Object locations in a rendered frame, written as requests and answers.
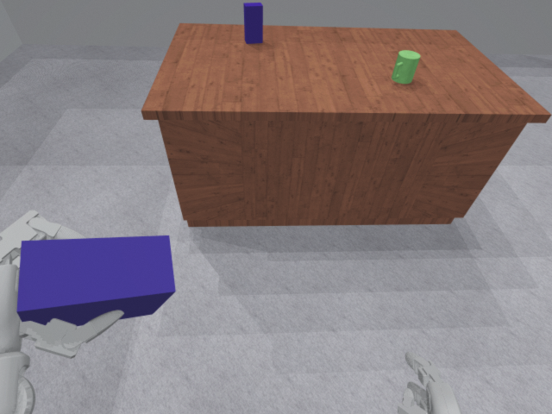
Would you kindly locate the sponge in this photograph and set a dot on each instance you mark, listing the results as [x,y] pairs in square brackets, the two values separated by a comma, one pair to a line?
[76,280]

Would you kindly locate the robot left forearm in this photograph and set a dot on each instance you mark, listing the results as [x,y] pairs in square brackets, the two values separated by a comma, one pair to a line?
[17,395]

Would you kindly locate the table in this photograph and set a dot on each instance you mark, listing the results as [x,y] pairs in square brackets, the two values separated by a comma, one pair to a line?
[308,127]

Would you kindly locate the robot left hand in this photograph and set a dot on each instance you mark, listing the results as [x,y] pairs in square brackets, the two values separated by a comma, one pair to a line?
[57,337]

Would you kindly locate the robot right hand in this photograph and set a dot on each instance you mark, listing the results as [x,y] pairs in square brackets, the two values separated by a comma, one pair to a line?
[439,397]

